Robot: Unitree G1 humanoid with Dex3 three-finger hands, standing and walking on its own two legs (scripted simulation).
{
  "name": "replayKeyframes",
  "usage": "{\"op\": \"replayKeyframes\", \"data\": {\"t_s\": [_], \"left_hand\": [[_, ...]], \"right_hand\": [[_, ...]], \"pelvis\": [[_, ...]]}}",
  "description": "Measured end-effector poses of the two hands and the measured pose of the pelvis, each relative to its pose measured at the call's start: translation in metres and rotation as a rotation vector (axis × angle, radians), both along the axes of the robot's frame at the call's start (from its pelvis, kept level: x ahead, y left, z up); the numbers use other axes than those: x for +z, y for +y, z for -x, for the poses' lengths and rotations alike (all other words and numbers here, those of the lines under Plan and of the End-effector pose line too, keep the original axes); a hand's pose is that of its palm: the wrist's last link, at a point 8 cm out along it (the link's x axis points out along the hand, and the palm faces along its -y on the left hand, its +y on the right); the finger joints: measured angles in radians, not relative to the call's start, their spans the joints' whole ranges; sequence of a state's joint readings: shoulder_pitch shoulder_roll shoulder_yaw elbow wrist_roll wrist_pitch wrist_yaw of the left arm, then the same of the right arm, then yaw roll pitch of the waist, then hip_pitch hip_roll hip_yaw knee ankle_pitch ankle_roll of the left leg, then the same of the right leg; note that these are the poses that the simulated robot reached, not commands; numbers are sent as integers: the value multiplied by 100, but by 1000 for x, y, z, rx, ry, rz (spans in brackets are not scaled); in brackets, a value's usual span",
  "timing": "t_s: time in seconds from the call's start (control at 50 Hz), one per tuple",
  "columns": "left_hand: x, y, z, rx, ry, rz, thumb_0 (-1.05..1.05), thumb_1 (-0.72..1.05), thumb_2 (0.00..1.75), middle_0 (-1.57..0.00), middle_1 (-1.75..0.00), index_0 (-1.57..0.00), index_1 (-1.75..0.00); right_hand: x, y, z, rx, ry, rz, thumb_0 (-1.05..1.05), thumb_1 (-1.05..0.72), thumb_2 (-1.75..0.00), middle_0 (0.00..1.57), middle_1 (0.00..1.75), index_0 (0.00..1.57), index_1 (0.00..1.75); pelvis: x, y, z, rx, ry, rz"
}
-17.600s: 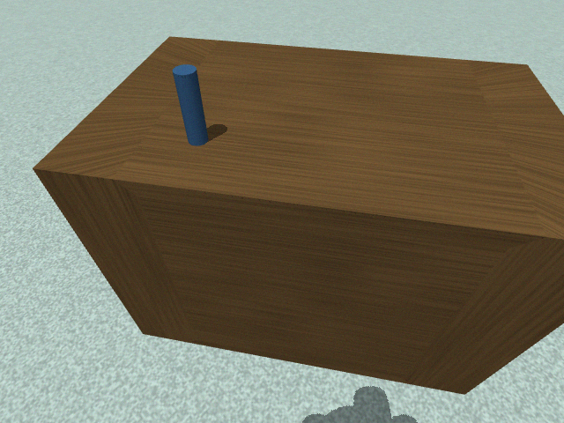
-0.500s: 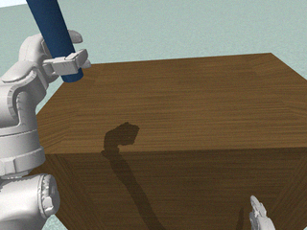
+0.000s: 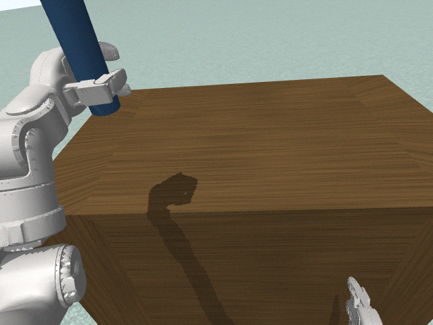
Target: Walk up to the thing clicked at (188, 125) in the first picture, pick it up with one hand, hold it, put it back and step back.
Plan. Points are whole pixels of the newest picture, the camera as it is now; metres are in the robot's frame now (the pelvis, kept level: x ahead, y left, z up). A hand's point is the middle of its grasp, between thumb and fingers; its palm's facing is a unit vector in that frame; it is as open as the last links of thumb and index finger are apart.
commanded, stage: hold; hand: left
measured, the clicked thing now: (85, 56) +0.34 +0.17 +0.39
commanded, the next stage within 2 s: crouch in 1.04 s
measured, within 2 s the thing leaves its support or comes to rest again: neither
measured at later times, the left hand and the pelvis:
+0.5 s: hand (103, 78) +0.34 +0.16 +0.35, palm faces +0.07 -1.00 -0.01, open 5.8 cm; pelvis +0.00 +0.00 +0.00, yaw +0 degrees
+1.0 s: hand (93, 77) +0.34 +0.17 +0.36, palm faces +0.09 -1.00 -0.03, open 5.8 cm; pelvis +0.00 +0.00 +0.00, yaw +0 degrees
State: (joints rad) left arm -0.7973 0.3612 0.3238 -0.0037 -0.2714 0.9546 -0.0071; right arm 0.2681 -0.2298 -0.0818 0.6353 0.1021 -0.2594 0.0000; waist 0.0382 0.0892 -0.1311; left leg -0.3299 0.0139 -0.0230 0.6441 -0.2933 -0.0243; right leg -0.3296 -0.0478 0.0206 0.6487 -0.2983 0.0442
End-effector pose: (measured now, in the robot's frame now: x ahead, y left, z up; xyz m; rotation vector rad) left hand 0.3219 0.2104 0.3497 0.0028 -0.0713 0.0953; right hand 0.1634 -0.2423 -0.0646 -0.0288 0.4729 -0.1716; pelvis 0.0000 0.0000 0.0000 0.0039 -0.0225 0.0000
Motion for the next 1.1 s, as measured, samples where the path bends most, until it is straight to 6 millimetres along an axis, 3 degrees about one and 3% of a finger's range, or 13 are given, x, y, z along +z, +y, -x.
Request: {"op": "replayKeyframes", "data": {"t_s": [0.32,0.54,0.82,1.1], "left_hand": [[16,4,4,-1,-18,-23,-3,7,117,-98,-111,-100,-113],[2,-3,3,-25,8,-10,-3,7,116,-97,-111,-100,-114],[16,5,4,14,-23,-16,-3,7,117,-97,-111,-100,-114],[7,8,15,-7,-16,-22,-3,7,116,-97,-111,-100,-114]], "right_hand": [[0,-1,-1,7,-5,11,-1,55,-5,5,5,5,5],[5,6,-2,23,-27,-4,-1,56,-5,5,5,5,5],[0,0,6,-2,-3,8,-1,55,-6,5,5,5,5],[6,4,-4,24,-38,3,-1,55,-5,5,5,5,5]], "pelvis": [[0,0,1,3,-4,1],[0,0,1,-1,-5,0],[0,1,3,-3,-7,1],[0,0,1,1,-8,1]]}}
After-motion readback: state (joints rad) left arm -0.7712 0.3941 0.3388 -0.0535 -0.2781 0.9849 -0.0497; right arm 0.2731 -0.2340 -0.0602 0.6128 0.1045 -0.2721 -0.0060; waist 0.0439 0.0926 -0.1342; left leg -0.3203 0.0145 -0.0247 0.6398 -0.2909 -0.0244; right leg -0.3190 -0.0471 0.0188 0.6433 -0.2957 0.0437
